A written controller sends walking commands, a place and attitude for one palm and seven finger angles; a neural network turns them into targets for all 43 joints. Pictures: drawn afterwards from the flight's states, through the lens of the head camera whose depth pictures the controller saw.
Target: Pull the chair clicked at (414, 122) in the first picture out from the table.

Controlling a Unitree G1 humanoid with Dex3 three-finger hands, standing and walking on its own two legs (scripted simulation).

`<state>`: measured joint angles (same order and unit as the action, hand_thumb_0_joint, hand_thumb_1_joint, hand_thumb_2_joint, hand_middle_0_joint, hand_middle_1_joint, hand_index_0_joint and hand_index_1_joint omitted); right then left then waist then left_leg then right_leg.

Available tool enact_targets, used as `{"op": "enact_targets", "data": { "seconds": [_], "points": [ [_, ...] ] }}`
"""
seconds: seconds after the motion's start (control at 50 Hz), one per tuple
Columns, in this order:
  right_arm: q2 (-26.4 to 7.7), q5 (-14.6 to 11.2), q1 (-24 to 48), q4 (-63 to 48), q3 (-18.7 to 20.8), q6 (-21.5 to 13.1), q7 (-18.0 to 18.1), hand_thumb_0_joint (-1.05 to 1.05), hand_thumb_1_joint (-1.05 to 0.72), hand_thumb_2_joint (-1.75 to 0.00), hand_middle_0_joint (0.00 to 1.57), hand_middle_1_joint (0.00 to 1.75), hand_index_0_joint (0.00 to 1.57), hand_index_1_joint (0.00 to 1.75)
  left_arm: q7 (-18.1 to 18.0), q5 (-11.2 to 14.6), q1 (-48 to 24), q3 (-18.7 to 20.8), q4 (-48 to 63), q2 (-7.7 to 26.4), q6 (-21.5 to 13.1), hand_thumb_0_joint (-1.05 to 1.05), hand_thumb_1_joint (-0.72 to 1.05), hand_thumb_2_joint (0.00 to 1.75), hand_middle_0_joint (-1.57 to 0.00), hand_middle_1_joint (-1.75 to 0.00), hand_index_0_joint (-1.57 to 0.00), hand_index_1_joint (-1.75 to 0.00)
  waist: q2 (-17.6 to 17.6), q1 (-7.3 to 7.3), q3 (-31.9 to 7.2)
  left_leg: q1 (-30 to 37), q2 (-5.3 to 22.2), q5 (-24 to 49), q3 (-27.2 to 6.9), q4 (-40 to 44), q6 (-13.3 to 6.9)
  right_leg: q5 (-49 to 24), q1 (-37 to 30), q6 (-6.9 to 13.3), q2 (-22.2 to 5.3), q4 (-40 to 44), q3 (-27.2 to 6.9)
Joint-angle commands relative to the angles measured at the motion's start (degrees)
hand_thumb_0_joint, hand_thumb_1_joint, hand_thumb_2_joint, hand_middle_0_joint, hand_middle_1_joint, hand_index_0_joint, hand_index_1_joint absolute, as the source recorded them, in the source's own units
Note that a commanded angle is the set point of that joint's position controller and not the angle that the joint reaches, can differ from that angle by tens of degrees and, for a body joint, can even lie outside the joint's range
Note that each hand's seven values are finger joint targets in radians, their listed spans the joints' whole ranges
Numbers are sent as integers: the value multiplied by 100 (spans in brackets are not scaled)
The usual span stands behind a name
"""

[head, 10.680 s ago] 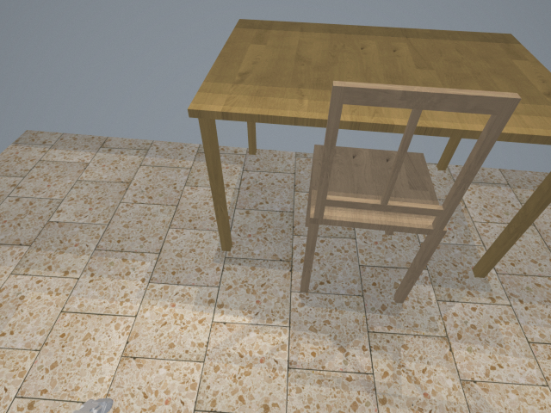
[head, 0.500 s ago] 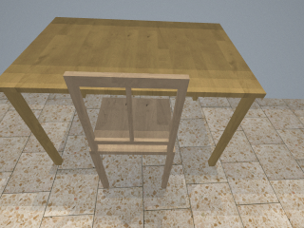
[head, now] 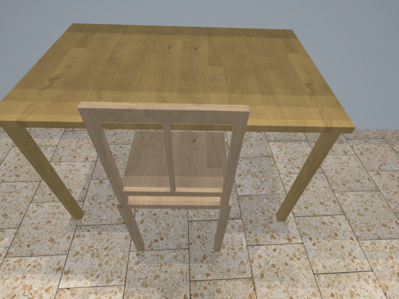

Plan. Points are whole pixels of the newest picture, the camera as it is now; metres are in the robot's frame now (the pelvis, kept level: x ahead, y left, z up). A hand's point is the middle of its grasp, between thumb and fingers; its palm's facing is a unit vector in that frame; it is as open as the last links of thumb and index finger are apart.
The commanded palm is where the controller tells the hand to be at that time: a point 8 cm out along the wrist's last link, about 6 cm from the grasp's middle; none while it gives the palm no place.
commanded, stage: look again from close up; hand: left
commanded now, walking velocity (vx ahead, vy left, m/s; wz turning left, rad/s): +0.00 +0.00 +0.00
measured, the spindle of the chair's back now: (170, 160) +0.49 +0.12 -0.07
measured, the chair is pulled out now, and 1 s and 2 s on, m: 0.00 0.00 0.00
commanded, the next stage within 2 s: raise the hand toward the chair's back in 0.86 s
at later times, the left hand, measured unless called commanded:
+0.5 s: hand out of the picture +0.02 +0.15 -0.18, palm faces +0.02 -0.99 -0.17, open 7.4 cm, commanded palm none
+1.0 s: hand out of the picture +0.02 +0.15 -0.18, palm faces +0.06 -0.98 -0.17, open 7.3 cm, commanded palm +0.12 +0.19 -0.08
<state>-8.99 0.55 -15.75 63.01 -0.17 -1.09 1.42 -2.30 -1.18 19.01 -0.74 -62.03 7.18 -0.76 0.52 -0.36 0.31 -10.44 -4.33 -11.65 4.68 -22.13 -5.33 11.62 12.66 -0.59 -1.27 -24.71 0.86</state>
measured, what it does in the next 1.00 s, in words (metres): stands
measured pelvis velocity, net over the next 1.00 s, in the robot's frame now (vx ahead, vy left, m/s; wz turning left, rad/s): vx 0.03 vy -0.01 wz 0.00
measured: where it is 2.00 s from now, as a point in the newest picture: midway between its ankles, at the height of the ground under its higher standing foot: outside the picture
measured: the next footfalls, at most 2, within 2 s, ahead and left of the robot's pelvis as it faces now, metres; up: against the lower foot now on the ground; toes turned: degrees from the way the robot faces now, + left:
none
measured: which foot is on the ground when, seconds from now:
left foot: down 0.00-1.00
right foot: down 0.00-1.00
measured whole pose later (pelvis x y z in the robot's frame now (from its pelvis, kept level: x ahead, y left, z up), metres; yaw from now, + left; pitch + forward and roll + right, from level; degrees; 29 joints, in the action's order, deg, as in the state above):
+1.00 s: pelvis +0.03 -0.01 +0.00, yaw +0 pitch -1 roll +0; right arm -7.7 -0.1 -17.8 63.2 -1.4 -1.7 2.1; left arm -3.6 0.7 21.5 -1.2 -55.2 7.7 3.1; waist 1.1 -0.1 1.0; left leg -8.3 -3.0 -14.5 3.9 -23.1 -4.0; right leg 13.7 9.6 0.3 0.1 -23.9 1.6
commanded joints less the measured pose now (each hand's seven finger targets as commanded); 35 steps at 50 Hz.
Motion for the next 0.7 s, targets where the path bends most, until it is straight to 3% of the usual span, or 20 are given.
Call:
{"op": "enact_targets", "data": {
  "seconds": [0.0,0.14,0.3,0.46,0.62,0.68],
  "points": [
    [-519,-33,-270,-123,43,-131,30,0,-90,-90,20,30,20,30,-11,37,326,82,149,494,-97,0,90,90,-20,-30,-20,-30,25,59,210,3,1021,406,-931,555,246,-656,25,298,-469,338,-547],
    [-509,-33,-208,-14,-1,-159,58,0,-90,-90,20,30,20,30,-23,53,338,62,54,512,-108,0,90,90,-20,-30,-20,-30,-47,33,132,166,1012,1005,-862,415,250,-982,-171,292,-504,343,-577],
    [-489,-42,-197,64,-9,-125,55,0,-90,-90,20,30,20,30,-21,58,322,44,59,534,-87,0,90,90,-20,-30,-20,-30,17,18,410,58,1013,552,-868,538,255,-665,-136,285,-482,486,-578],
    [-500,-31,-249,137,-21,-142,57,0,-90,-90,20,30,20,30,-28,72,317,40,50,532,-101,0,90,90,-20,-30,-20,-30,29,23,240,201,1024,742,-859,522,267,-799,-248,289,-490,475,-590],
    [-451,-37,-301,178,-25,-133,62,0,-90,-90,20,30,20,30,-28,67,339,42,31,503,-82,0,90,90,-20,-30,-20,-30,-34,9,467,71,1023,483,-876,615,270,-552,-168,282,-459,520,-558],
    [-421,-39,-369,208,-31,-148,65,0,-90,-90,20,30,20,30,-34,71,373,41,7,484,-95,0,90,90,-20,-30,-20,-30,24,14,337,166,1030,618,-865,593,268,-653,-232,284,-470,497,-552]
  ]
}}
